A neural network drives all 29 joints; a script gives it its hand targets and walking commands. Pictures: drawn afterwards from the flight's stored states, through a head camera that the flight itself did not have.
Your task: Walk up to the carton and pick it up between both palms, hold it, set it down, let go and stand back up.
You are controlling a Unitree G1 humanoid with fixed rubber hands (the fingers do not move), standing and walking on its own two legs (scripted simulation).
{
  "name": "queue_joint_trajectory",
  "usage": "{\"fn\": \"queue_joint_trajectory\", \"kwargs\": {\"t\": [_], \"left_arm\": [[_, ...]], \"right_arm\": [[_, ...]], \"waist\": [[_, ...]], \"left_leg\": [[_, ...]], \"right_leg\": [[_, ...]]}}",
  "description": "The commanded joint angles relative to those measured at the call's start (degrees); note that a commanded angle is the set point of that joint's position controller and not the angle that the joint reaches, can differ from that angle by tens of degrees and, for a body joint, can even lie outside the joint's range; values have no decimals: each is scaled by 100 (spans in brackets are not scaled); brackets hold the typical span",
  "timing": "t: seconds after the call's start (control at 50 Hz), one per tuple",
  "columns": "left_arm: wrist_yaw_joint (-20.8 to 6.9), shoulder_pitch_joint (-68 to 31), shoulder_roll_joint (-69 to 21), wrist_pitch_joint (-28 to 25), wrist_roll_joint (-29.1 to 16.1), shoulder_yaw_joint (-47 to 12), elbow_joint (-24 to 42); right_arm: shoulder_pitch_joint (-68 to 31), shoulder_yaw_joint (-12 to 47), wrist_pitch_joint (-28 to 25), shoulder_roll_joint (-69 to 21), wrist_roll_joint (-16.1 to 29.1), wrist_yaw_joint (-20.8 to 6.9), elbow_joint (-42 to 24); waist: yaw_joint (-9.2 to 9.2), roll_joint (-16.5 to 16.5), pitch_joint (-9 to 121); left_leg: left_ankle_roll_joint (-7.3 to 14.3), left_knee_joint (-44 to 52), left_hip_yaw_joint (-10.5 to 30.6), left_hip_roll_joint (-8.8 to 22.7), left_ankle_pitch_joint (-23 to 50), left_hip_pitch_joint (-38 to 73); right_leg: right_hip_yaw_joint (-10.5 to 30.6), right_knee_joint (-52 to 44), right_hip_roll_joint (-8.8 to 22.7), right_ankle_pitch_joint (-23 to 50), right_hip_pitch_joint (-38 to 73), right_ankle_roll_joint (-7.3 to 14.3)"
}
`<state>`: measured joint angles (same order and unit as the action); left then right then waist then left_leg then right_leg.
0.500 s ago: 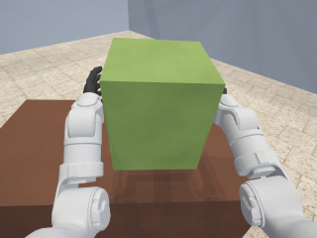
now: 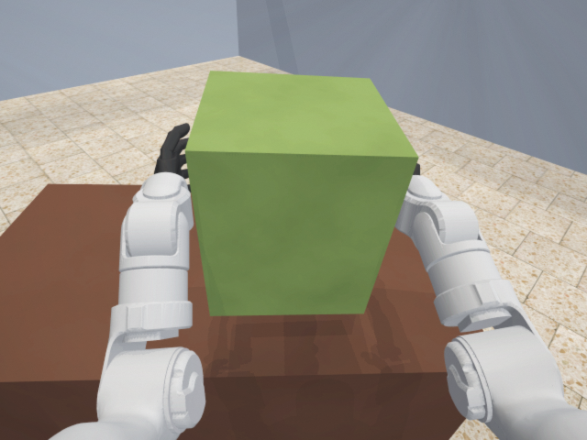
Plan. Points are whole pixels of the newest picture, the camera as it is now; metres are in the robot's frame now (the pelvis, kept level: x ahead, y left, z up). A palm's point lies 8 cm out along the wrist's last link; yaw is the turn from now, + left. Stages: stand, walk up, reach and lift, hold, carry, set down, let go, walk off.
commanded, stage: set down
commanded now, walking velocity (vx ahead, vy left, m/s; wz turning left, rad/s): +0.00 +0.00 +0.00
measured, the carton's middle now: (290, 196) +0.37 +0.01 +0.21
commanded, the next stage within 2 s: none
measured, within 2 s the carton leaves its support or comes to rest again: neither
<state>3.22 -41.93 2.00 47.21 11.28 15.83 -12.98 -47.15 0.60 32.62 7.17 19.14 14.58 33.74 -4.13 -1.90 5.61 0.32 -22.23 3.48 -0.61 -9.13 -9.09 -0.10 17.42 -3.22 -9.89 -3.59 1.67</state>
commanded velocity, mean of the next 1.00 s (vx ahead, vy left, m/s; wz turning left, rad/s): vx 0.00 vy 0.00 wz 0.00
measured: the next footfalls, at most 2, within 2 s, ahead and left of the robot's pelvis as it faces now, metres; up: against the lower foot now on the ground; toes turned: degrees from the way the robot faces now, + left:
none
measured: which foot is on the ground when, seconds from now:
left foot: down 0.00-1.00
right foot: down 0.00-1.00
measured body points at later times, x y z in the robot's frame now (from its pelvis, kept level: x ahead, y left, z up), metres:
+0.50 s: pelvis +0.01 -0.01 +0.00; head -0.03 +0.01 +0.45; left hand +0.39 +0.18 +0.20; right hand +0.41 -0.12 +0.18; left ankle +0.04 +0.11 -0.75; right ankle +0.00 -0.10 -0.75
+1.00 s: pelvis +0.00 -0.02 +0.00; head -0.02 -0.01 +0.45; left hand +0.40 +0.15 +0.17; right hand +0.42 -0.15 +0.15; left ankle +0.04 +0.11 -0.75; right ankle +0.00 -0.10 -0.75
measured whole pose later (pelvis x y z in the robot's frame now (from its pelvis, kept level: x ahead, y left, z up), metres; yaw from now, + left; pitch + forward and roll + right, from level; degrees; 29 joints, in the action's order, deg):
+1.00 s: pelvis +0.00 -0.02 +0.00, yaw +0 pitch -5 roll +0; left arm 3.5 -39.4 -2.6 29.9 16.1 18.4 -19.3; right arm -44.1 -4.3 9.8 3.8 6.0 7.5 46.2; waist 1.0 -2.4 -1.3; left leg -1.4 -18.7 2.5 0.6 -8.0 -6.3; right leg -1.0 17.7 -3.8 -10.5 -2.7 3.4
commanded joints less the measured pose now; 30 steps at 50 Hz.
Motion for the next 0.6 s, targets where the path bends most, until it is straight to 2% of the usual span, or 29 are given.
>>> {"fn": "queue_joint_trajectory", "kwargs": {"t": [0.0, 0.04, 0.1, 0.14, 0.18, 0.24, 0.28, 0.34, 0.36, 0.42, 0.52, 0.58], "left_arm": [[-969, -4760, -3568, -506, -872, -2596, 791], [-1009, -4840, -3546, -632, -869, -2541, 779], [-965, -5061, -3617, -918, -882, -2567, 898], [-969, -4961, -3550, -1064, -699, -2402, 587], [-1019, -4584, -3423, -1135, -344, -1970, 62], [-1143, -3789, -3204, -1224, 153, -1380, -523], [-1206, -3566, -3167, -1268, 253, -1300, -475], [-1260, -3565, -3191, -1460, 82, -1635, -218], [-1260, -3553, -3223, -1517, 27, -1718, -48], [-1192, -3608, -3375, -1726, -192, -2204, 305], [-996, -3464, -3717, -1980, -507, -3075, 988], [-911, -3314, -3741, -1986, -575, -3290, 1075]], "right_arm": [[-5205, 1474, -371, -3778, 532, -732, -1875], [-5326, 1480, -526, -3908, 453, -759, -1992], [-5703, 1618, -922, -4004, 376, -814, -2311], [-5618, 1502, -1171, -3950, 141, -864, -1980], [-5432, 1219, -1389, -3808, -204, -947, -1341], [-4871, 636, -1743, -3433, -696, -1124, -531], [-4813, 500, -1962, -3283, -835, -1171, -444], [-4700, 464, -2296, -3318, -990, -1142, -592], [-4696, 569, -2391, -3314, -981, -1127, -704], [-4712, 763, -2660, -3345, -1018, -1092, -1050], [-4569, 1199, -3010, -3316, -1017, -1051, -1688], [-4487, 1385, -3066, -3292, -992, -1062, -1921]], "waist": [[-211, 505, 2128], [-88, 427, 2315], [124, 520, 2907], [243, 559, 2826], [333, 480, 2301], [381, 438, 1448], [347, 295, 1408], [146, 231, 1640], [145, 160, 1808], [27, 261, 2191], [-33, 622, 2744], [11, 692, 2887]], "left_leg": [[-140, 363, -70, -69, 892, 1059], [-108, 345, -106, -77, 924, 1155], [-142, 184, -114, -82, 1469, 1506], [-145, 209, -175, -76, 1425, 1638], [-97, 384, -238, -34, 1018, 1463], [-45, 617, -351, 17, 619, 1284], [-39, 622, -381, 28, 827, 1380], [-93, 423, -435, -15, 1475, 1679], [-106, 349, -418, -9, 1755, 1809], [-201, 163, -377, -12, 2292, 1988], [-400, -124, -296, 35, 3152, 2432], [-417, -196, -292, 30, 3116, 2386]], "right_leg": [[0, -313, 12, 819, 257, -331], [-36, -304, 27, 854, 286, -351], [-92, -246, 1, 1165, 347, -337], [-121, -295, 13, 946, 239, -310], [-160, -374, 36, 425, 127, -283], [-224, -473, 97, -152, 44, -254], [-306, -467, 69, -14, 198, -270], [-387, -438, 74, 662, 437, -327], [-411, -397, 60, 924, 550, -350], [-457, -309, 67, 1438, 710, -368], [-499, -182, 86, 2020, 687, -354], [-468, -125, 131, 2191, 690, -372]]}}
